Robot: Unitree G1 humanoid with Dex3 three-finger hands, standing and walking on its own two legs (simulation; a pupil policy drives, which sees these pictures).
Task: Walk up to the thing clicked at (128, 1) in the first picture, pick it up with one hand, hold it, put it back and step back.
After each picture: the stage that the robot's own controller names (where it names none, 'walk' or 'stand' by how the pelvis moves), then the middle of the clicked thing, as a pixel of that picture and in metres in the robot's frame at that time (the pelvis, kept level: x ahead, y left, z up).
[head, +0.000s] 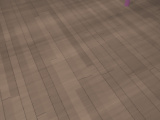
stand; out of the picture +2.27 -0.76 -0.66
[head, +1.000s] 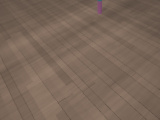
walk; (99, 5) +2.21 -0.19 -0.63
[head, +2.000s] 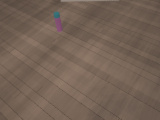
walk; (58, 22) +1.58 +0.32 -0.65
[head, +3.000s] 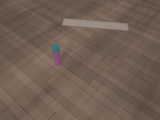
walk; (56, 55) +1.08 +0.28 -0.64
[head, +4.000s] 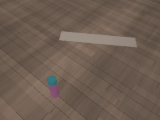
walk; (53, 87) +0.67 +0.23 -0.63
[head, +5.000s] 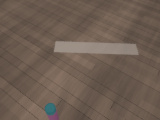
stand; (52, 114) +0.43 +0.20 -0.63
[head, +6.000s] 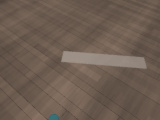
stand; out of the picture +0.40 +0.19 -0.65
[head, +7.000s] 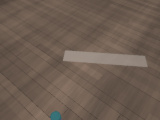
stand; out of the picture +0.42 +0.19 -0.66
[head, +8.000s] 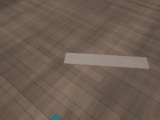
stand; out of the picture +0.41 +0.20 -0.66
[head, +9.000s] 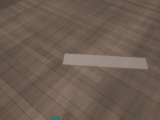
stand; out of the picture +0.40 +0.20 -0.66
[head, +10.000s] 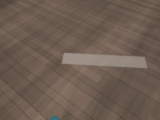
stand; out of the picture +0.40 +0.21 -0.66
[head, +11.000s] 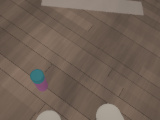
go down; (40, 81) +0.45 +0.19 -0.47
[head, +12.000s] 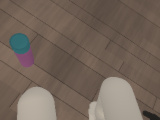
go down; (24, 52) +0.50 +0.20 -0.28
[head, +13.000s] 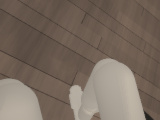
close in; out of the picture +0.49 +0.24 -0.19
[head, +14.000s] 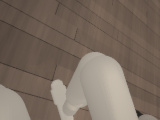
close; out of the picture +0.48 +0.26 -0.17
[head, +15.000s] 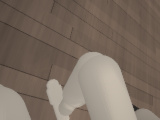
lift; out of the picture +0.45 +0.26 -0.17
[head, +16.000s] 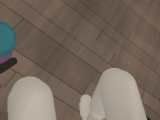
lift; out of the picture +0.39 +0.24 -0.07
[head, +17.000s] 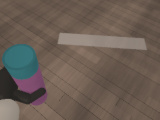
hold; (30, 80) +0.32 +0.16 +0.07
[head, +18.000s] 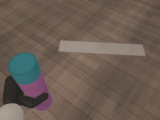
hold; (34, 86) +0.31 +0.16 +0.04
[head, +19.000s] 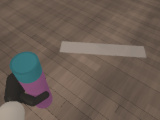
hold; (36, 85) +0.32 +0.16 +0.04
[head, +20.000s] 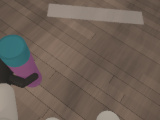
crouch; (24, 66) +0.39 +0.18 -0.01
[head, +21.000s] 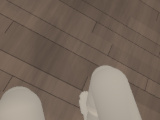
lower; out of the picture +0.53 +0.23 -0.03
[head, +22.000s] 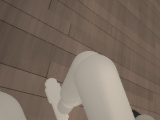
lower; out of the picture +0.49 +0.27 -0.18
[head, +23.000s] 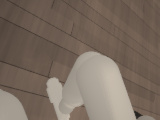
lower; out of the picture +0.49 +0.27 -0.17
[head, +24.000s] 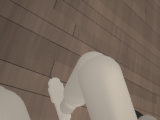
lower; out of the picture +0.47 +0.27 -0.18
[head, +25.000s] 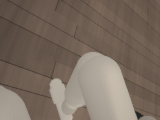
lower; out of the picture +0.47 +0.27 -0.17
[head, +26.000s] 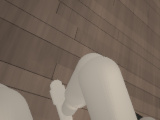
open; out of the picture +0.48 +0.24 -0.18
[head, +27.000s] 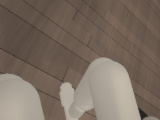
stand; out of the picture +0.48 +0.23 -0.19
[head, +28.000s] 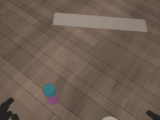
stand; (51, 95) +0.44 +0.17 -0.51
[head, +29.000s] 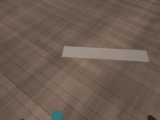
stand; out of the picture +0.41 +0.16 -0.60
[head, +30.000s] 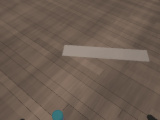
stand; out of the picture +0.41 +0.16 -0.60
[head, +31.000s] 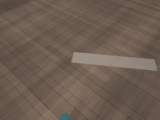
stand; out of the picture +0.42 +0.15 -0.65
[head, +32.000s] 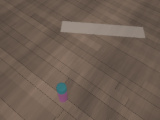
walk; (62, 93) +0.49 +0.11 -0.64
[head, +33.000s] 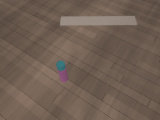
walk; (62, 72) +0.73 +0.19 -0.63
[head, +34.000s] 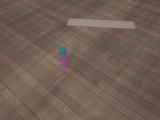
stand; (64, 58) +1.03 +0.21 -0.63
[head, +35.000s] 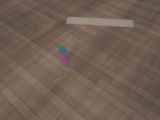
stand; (63, 56) +1.04 +0.19 -0.65
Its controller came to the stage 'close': yes
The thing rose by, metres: 0.70
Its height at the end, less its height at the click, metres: +0.00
